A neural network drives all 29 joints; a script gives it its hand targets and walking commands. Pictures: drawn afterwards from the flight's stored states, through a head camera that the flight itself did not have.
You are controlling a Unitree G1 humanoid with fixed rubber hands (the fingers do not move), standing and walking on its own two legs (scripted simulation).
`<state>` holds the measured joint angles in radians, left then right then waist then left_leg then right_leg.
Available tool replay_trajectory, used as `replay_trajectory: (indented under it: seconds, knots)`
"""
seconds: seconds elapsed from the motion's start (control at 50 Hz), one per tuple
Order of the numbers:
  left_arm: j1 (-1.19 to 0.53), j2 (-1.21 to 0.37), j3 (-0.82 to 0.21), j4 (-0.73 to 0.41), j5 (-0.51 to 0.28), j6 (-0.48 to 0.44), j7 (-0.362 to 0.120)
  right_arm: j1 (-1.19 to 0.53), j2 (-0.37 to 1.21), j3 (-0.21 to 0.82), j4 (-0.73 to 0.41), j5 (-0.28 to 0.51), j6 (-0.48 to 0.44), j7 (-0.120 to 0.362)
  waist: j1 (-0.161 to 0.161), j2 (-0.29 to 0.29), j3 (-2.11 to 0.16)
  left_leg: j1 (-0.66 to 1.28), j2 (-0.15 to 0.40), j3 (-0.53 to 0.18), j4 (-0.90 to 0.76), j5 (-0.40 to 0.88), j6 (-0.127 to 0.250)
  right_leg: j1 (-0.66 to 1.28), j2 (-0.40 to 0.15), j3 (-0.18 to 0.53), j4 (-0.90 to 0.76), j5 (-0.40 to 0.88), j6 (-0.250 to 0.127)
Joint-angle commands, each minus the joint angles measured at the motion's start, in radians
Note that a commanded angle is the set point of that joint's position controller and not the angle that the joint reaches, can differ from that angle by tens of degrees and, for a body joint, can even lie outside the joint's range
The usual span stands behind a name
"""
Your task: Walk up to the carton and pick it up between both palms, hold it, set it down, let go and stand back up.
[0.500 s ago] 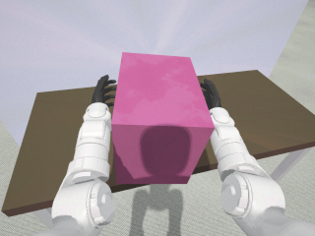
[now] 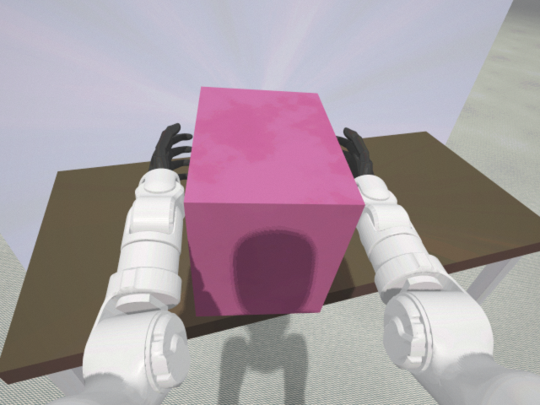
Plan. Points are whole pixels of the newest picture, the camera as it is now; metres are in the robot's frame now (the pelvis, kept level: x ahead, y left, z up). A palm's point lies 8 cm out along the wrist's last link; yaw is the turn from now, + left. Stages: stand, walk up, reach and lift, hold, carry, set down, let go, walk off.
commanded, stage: reach and lift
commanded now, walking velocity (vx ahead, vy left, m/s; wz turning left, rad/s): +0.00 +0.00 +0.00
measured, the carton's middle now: (260, 198) +0.42 +0.00 +0.13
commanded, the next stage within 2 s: hold in 1.80 s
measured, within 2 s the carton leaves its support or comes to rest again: neither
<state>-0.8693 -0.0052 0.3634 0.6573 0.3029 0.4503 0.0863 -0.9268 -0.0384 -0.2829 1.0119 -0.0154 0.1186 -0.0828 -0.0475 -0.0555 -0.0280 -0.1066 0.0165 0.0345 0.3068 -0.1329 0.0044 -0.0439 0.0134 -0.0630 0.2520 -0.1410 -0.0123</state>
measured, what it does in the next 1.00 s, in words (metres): stands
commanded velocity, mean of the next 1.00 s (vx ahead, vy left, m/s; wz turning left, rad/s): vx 0.00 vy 0.00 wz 0.00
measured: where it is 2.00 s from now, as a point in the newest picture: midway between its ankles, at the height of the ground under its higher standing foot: outside the picture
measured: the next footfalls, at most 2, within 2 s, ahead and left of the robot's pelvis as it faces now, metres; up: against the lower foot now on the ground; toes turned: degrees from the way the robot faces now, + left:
none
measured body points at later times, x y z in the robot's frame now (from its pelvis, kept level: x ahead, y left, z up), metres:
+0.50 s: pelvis -0.01 +0.00 +0.00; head -0.06 +0.03 +0.44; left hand +0.41 +0.15 +0.23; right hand +0.40 -0.14 +0.23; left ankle +0.03 +0.11 -0.75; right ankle +0.00 -0.11 -0.75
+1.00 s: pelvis +0.00 +0.01 +0.00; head -0.07 +0.03 +0.44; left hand +0.40 +0.16 +0.26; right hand +0.40 -0.14 +0.27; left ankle +0.03 +0.11 -0.75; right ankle +0.00 -0.11 -0.75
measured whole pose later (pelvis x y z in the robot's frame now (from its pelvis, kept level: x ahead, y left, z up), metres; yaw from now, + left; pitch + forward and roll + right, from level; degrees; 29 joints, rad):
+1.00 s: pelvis +0.00 +0.01 +0.00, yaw +0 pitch -6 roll -1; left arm -0.92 0.03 0.37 0.43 0.31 0.76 0.01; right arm -1.03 -0.11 -0.06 0.86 0.27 0.40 -0.19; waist -0.09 -0.04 -0.07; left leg -0.07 0.01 0.03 0.33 -0.15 0.01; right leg 0.00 0.01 -0.06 0.25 -0.14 -0.01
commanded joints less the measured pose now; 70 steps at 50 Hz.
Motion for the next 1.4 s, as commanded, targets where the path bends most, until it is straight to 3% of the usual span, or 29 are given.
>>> replay_trajectory:
  seconds: [0.0,0.32,0.8,0.9,1.22,1.38]
  knots:
    - [-0.550,-0.544,-0.307,-0.092,-0.092,-0.006,-0.135,-0.661,0.507,0.263,-0.191,0.073,-0.025,0.081,-0.012,0.056,-0.384,0.212,-0.038,-0.009,0.017,0.213,-0.024,0.054,0.029,-0.012,0.004,0.265,0.062]
    - [-0.598,-0.530,-0.299,-0.131,-0.085,0.087,-0.168,-0.716,0.507,0.301,-0.235,0.152,0.054,0.044,-0.037,0.059,-0.339,0.196,-0.037,-0.019,-0.009,0.124,-0.007,0.030,0.033,-0.012,-0.021,0.122,0.057]
    - [-0.615,-0.535,-0.362,-0.288,-0.118,0.236,-0.206,-0.756,0.526,0.464,-0.413,0.356,0.210,-0.029,-0.055,0.075,-0.341,0.161,-0.040,-0.016,0.004,0.146,-0.019,0.082,0.051,0.008,-0.023,0.110,0.055]
    - [-0.640,-0.524,-0.347,-0.280,-0.115,0.257,-0.221,-0.762,0.510,0.444,-0.387,0.361,0.249,-0.031,-0.054,0.082,-0.296,0.117,-0.033,-0.015,-0.026,0.067,-0.024,0.063,0.052,0.010,-0.026,0.047,0.048]
    - [-0.658,-0.499,-0.359,-0.357,-0.145,0.284,-0.235,-0.765,0.525,0.515,-0.463,0.455,0.319,-0.066,-0.055,0.073,-0.363,0.165,-0.052,-0.020,0.022,0.208,-0.040,0.112,0.059,0.021,-0.007,0.214,0.067]
    - [-0.675,-0.483,-0.359,-0.370,-0.149,0.301,-0.244,-0.773,0.530,0.525,-0.481,0.477,0.354,-0.082,-0.054,0.069,-0.348,0.154,-0.056,-0.020,0.018,0.183,-0.039,0.107,0.055,0.025,-0.006,0.214,0.074]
